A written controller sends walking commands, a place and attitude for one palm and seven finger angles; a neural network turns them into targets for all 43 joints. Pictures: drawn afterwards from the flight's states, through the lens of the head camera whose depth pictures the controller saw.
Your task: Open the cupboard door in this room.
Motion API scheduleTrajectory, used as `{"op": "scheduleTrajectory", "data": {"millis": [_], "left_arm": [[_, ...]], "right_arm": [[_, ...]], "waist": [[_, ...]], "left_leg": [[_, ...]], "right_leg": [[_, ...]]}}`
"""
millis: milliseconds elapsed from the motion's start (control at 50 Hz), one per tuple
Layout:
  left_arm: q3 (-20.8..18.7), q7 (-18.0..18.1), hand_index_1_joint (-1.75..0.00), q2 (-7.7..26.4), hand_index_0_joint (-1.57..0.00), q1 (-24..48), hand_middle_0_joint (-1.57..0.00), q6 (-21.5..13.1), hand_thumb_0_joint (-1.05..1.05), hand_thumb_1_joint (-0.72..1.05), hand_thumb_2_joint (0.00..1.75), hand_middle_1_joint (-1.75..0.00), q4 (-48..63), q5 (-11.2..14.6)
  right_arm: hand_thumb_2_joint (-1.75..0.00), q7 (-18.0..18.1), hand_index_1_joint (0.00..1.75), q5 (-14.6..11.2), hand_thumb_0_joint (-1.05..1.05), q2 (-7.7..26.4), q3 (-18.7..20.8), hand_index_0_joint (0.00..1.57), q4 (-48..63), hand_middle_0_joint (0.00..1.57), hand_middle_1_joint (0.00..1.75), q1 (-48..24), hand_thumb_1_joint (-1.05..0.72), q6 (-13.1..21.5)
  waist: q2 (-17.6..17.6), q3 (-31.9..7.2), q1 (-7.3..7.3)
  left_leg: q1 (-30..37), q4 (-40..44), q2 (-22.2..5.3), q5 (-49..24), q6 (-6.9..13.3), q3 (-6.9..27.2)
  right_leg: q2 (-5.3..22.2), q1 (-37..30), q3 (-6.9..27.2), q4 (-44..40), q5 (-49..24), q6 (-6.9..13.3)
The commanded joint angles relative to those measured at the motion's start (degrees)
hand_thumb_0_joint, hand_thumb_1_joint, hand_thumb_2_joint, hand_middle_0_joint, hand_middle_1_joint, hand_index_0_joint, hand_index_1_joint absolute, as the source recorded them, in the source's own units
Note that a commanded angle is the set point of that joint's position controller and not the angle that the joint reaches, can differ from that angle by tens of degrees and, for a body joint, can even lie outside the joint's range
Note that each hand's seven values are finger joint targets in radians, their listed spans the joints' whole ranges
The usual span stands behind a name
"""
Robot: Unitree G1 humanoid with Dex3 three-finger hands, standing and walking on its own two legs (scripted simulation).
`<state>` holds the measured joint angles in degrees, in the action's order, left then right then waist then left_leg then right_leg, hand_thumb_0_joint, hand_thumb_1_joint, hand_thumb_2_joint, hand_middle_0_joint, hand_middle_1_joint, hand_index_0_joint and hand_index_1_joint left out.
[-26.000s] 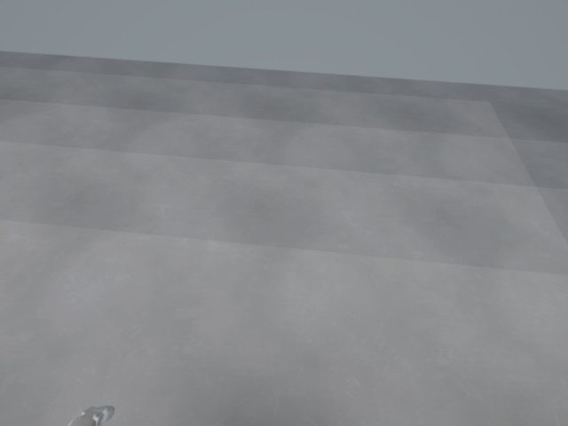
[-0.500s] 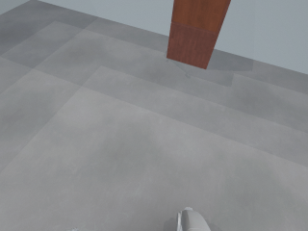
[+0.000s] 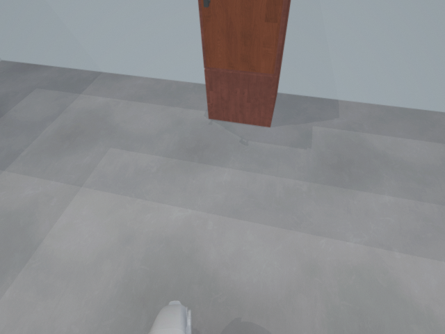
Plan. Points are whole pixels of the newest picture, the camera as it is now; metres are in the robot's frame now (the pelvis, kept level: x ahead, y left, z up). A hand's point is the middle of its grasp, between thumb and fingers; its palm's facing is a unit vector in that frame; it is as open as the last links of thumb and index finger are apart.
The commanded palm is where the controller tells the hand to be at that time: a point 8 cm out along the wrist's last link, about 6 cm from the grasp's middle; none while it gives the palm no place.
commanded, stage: turn or walk to find it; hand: left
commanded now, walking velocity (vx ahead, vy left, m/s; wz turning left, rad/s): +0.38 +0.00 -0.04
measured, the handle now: out of the picture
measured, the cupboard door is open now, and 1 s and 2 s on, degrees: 0 0 0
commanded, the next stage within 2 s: stand and wait in 0.72 s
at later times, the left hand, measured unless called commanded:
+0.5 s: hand (138, 275) +0.27 +0.23 -0.17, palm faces +0.01 -0.99 -0.17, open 7.4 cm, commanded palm none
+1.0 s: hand (178, 196) +0.49 +0.17 -0.16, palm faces -0.01 -0.97 -0.23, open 7.1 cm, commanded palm none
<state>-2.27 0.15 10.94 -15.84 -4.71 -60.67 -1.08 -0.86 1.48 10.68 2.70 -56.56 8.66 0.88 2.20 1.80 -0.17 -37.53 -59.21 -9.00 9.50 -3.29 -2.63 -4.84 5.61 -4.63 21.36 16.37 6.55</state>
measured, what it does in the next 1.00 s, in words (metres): walks ahead: left foot, then right foot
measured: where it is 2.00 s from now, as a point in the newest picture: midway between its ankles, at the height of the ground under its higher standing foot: (239, 273)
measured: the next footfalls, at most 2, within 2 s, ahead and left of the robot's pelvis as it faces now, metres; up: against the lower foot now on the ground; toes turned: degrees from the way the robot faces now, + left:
left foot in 0.24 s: +0.26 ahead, +0.14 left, +0.00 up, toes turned +7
right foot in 0.72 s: +0.49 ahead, -0.14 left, +0.00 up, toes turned -8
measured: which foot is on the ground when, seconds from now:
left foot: up 0.00-0.22, down 0.24-0.72, up 0.74-1.00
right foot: down 0.00-0.26, up 0.28-0.70, down 0.72-1.00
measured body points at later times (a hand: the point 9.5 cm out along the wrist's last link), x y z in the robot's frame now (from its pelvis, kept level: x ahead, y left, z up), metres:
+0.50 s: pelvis +0.23 +0.05 +0.00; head +0.25 +0.05 +0.45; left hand +0.27 +0.28 -0.16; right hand +0.22 -0.19 -0.15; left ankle +0.22 +0.13 -0.74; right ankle +0.28 -0.11 -0.66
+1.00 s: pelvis +0.42 -0.02 +0.00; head +0.44 -0.03 +0.45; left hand +0.49 +0.22 -0.14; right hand +0.45 -0.26 -0.16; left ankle +0.49 +0.12 -0.70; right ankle +0.42 -0.12 -0.74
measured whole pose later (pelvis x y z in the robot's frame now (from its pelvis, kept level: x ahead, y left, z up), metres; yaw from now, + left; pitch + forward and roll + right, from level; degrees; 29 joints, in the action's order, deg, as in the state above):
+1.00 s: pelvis +0.42 -0.02 +0.00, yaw -2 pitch -1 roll -1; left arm -1.9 1.0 10.0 -10.9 -3.3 -60.1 -1.0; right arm 0.7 0.7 10.6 2.6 -59.9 12.1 0.5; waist 2.2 3.3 0.5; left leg -27.9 -49.5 -6.9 17.0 -3.0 -4.9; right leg 2.1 10.6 -9.9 25.8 13.7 1.5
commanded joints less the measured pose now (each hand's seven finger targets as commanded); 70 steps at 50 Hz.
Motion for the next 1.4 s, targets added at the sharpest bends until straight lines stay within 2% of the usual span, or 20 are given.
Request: {"op": "scheduleTrajectory", "data": {"millis": [0, 120, 180, 200, 220, 240, 300, 380, 600, 660, 680, 700, 720, 780, 860, 1020, 1060, 1120, 1220, 1380], "left_arm": [[-0.80, 0.91, -0.30, 5.77, -0.20, -7.61, -0.20, -1.32, 0.00, 0.90, 0.90, -0.30, 0.17, 0.30], [-0.72, 1.74, -0.30, 6.69, -0.20, -11.34, -0.20, -0.77, 0.00, 0.90, 0.90, -0.30, -2.28, 0.04], [-1.01, 1.65, -0.30, 8.24, -0.20, -9.04, -0.20, -0.91, 0.00, 0.90, 0.90, -0.30, -2.95, 0.31], [-1.01, 1.35, -0.30, 7.33, -0.20, -8.70, -0.20, -0.95, 0.00, 0.90, 0.90, -0.30, -2.07, 0.84], [-0.39, 0.64, -0.30, 3.55, -0.20, -11.50, -0.20, -1.02, 0.00, 0.90, 0.90, -0.30, -1.27, 1.57], [-0.06, 0.79, -0.30, 3.52, -0.20, -8.99, -0.20, -1.43, 0.00, 0.90, 0.90, -0.30, 0.01, 1.23], [-0.59, -0.39, -0.30, 2.12, -0.20, -1.42, -0.20, 0.39, 0.00, 0.90, 0.90, -0.30, 0.71, -0.06], [-0.90, -0.95, -0.30, -0.84, -0.20, -5.04, -0.20, 3.31, 0.00, 0.90, 0.90, -0.30, 0.34, -0.76], [-0.92, -1.95, -0.30, 0.90, -0.20, 13.51, -0.20, 2.69, 0.00, 0.90, 0.90, -0.30, 7.35, -0.51], [-1.39, -1.82, -0.30, 3.13, -0.20, 5.67, -0.20, 1.75, 0.00, 0.90, 0.90, -0.30, 4.84, -0.56], [-2.00, -1.39, -0.30, 6.18, -0.20, -3.25, -0.20, 1.02, 0.00, 0.90, 0.90, -0.30, 2.04, -0.71], [-3.67, -0.54, -0.30, 12.32, -0.20, -12.71, -0.20, 0.22, 0.00, 0.90, 0.90, -0.30, -0.77, -1.03], [-4.19, -0.10, -0.30, 15.83, -0.20, -14.83, -0.20, 0.51, 0.00, 0.90, 0.90, -0.30, -1.65, 0.15], [-2.58, 0.74, -0.30, 9.41, -0.20, -1.83, -0.20, 0.74, 0.00, 0.90, 0.90, -0.30, 1.36, 0.49], [-0.25, 1.05, -0.30, 4.56, -0.20, 3.34, -0.20, 0.29, 0.00, 0.90, 0.90, -0.30, 2.51, 0.26], [-0.58, 1.31, -0.30, 6.14, -0.20, 2.85, -0.20, 1.62, 0.00, 0.90, 0.90, -0.30, 0.93, 0.34], [-0.19, 1.45, -0.30, 4.72, -0.20, 1.06, -0.20, 2.42, 0.00, 0.90, 0.90, -0.30, 0.02, 0.41], [1.03, 1.64, -0.30, 0.92, -0.20, -4.03, -0.20, 3.66, 0.00, 0.90, 0.90, -0.30, -1.94, 0.81], [1.46, 1.21, -0.30, 1.42, -0.20, -3.67, -0.20, 3.87, 0.00, 0.90, 0.90, -0.30, -3.97, 0.60], [2.30, 1.63, -0.30, 1.87, -0.20, -4.32, -0.20, 3.23, 0.00, 0.90, 0.90, -0.30, -5.42, 0.18]], "right_arm": [[-0.90, -0.78, 0.30, 0.00, 0.00, 2.90, 0.38, 0.20, 4.11, 0.20, 0.30, -4.63, -0.90, 1.16], [-0.90, -0.99, 0.30, -0.13, 0.00, 2.58, -0.29, 0.20, 5.62, 0.20, 0.30, -10.47, -0.90, 2.11], [-0.90, 0.28, 0.30, 0.25, 0.00, 5.35, 0.69, 0.20, 0.67, 0.20, 0.30, 4.94, -0.90, 2.79], [-0.90, 0.81, 0.30, 0.79, 0.00, 9.07, 1.60, 0.20, -1.76, 0.20, 0.30, 14.30, -0.90, 3.07], [-0.90, 1.30, 0.30, 1.42, 0.00, 14.36, 3.00, 0.20, -3.91, 0.20, 0.30, 20.81, -0.90, 3.20], [-0.90, 1.39, 0.30, -0.10, 0.00, 14.35, 2.71, 0.20, -4.42, 0.20, 0.30, 21.11, -0.90, 2.62], [-0.90, 1.73, 0.30, 0.04, 0.00, 7.14, 1.33, 0.20, -1.73, 0.20, 0.30, 11.32, -0.90, 3.36], [-0.90, 1.73, 0.30, -0.23, 0.00, 4.61, 0.90, 0.20, -1.71, 0.20, 0.30, 8.51, -0.90, 4.14], [-0.90, 1.69, 0.30, 0.24, 0.00, 6.31, 1.91, 0.20, -5.19, 0.20, 0.30, 18.05, -0.90, 3.83], [-0.90, 1.76, 0.30, 0.01, 0.00, 6.85, 1.72, 0.20, -5.74, 0.20, 0.30, 17.38, -0.90, 3.28], [-0.90, 1.35, 0.30, -0.43, 0.00, 6.36, 1.72, 0.20, -5.57, 0.20, 0.30, 16.86, -0.90, 3.42], [-0.90, 0.77, 0.30, -1.06, 0.00, 3.11, 0.97, 0.20, -4.30, 0.20, 0.30, 17.29, -0.90, 3.76], [-0.90, 1.03, 0.30, -1.33, 0.00, 2.86, 0.65, 0.20, -2.25, 0.20, 0.30, 15.56, -0.90, 3.40], [-0.90, 1.30, 0.30, -0.78, 0.00, 2.29, 0.98, 0.20, -2.55, 0.20, 0.30, 9.11, -0.90, 2.12], [-0.90, 1.24, 0.30, -0.58, 0.00, -0.59, -0.07, 0.20, -4.64, 0.20, 0.30, 14.39, -0.90, -0.30], [-0.90, 0.96, 0.30, -0.50, 0.00, 0.48, -0.64, 0.20, -2.89, 0.20, 0.30, 7.82, -0.90, 0.50], [-0.90, 0.88, 0.30, -0.45, 0.00, 3.45, -0.43, 0.20, -4.10, 0.20, 0.30, 10.58, -0.90, 1.33], [-0.90, 2.10, 0.30, -0.33, 0.00, 7.89, -0.29, 0.20, -4.11, 0.20, 0.30, 8.14, -0.90, 1.35], [-0.90, 2.84, 0.30, -0.78, 0.00, 6.29, -0.37, 0.20, -4.47, 0.20, 0.30, 4.30, -0.90, 1.23], [-0.90, 2.15, 0.30, -1.31, 0.00, 3.33, -0.30, 0.20, -5.79, 0.20, 0.30, 5.15, -0.90, 0.18]], "waist": [[-6.36, 3.88, -2.12], [-7.09, 3.02, -2.87], [-6.04, -4.98, 4.64], [-1.59, -10.87, 8.30], [10.09, -16.98, 8.39], [9.59, -16.29, 7.19], [-0.25, 0.30, 3.36], [3.06, 2.82, -1.37], [3.50, 3.89, 2.65], [1.75, -1.24, -1.64], [-1.75, -5.71, -5.63], [-14.42, -13.29, -8.64], [-17.50, -13.07, -7.56], [-4.46, -1.72, -3.42], [-10.50, -1.14, 1.96], [-10.39, -0.15, 1.07], [-2.08, -1.96, 1.74], [15.13, -3.63, 0.36], [6.24, -4.43, -0.37], [-7.59, 3.05, 0.83]], "left_leg": [[-4.81, 6.75, 0.67, -1.94, 0.13, -0.51], [1.84, 20.75, 4.75, 1.53, 2.93, -4.46], [24.14, 28.94, 8.92, -1.63, 5.73, -5.80], [41.25, 29.69, 2.96, -10.14, 8.51, 0.33], [56.88, 29.93, -14.41, -20.30, 16.29, 21.53], [53.48, 36.50, -18.77, -19.41, 19.00, 27.30], [30.83, 44.87, -14.05, 0.43, 15.23, 19.36], [18.30, 49.45, -7.53, 3.31, 11.60, 6.73], [32.25, 45.10, -7.67, -11.14, 11.46, 1.56], [32.09, 33.21, -5.36, -21.24, 8.40, -1.39], [25.84, 21.90, -2.98, -20.95, 6.43, -3.47], [12.23, 4.77, 2.45, -2.91, 3.84, -7.84], [3.07, -8.65, 6.87, 23.72, 2.94, -4.34], [1.28, -13.55, 0.52, 14.43, 2.69, 2.98], [12.16, 0.13, 1.12, 10.10, 0.14, -0.65], [23.70, 25.57, 3.52, -0.83, -0.07, -3.05], [31.99, 32.44, 1.69, -12.81, 0.65, -0.06], [29.80, 41.86, -9.53, -18.62, 8.37, 12.94], [32.04, 41.59, -7.11, -20.07, 10.65, 7.37], [28.83, 40.79, 0.87, 0.42, 3.73, 1.76]], "right_leg": [[17.42, -4.76, 11.34, -7.76, -30.35, 3.44], [17.82, -13.60, 9.10, -3.09, -46.79, 2.21], [15.72, -8.92, 5.52, 15.63, -56.79, -0.77], [12.79, 2.94, 3.34, 28.00, -43.46, -2.84], [4.91, 21.20, 0.57, 47.85, -3.50, -4.68], [3.93, 26.01, 4.67, 56.24, 15.18, -4.13], [11.24, 29.53, 6.28, 55.53, 7.23, -5.37], [13.37, 23.69, 3.73, 47.01, -0.85, -6.99], [10.99, 23.83, -1.67, 16.92, -4.94, -7.70], [7.15, 7.84, -4.76, 7.43, -6.57, -6.03], [9.13, -5.97, -1.62, 5.56, -8.38, -4.29], [23.57, -20.93, 14.78, 3.22, -10.21, 0.08], [32.75, -21.97, 28.62, -1.67, -18.79, 5.45], [28.56, -3.65, 16.91, -3.56, -20.82, 3.86], [21.09, 8.66, 1.94, -4.80, -31.96, 0.40], [18.90, 8.99, 1.42, -2.47, -20.44, -0.61], [15.18, 11.18, 0.45, 3.14, -10.20, -3.83], [9.65, 8.91, -2.00, 12.13, 8.55, -8.77], [11.00, 9.73, 1.79, 14.28, 9.32, -8.55], [12.85, 9.16, 4.01, -4.06, -4.31, -7.48]]}}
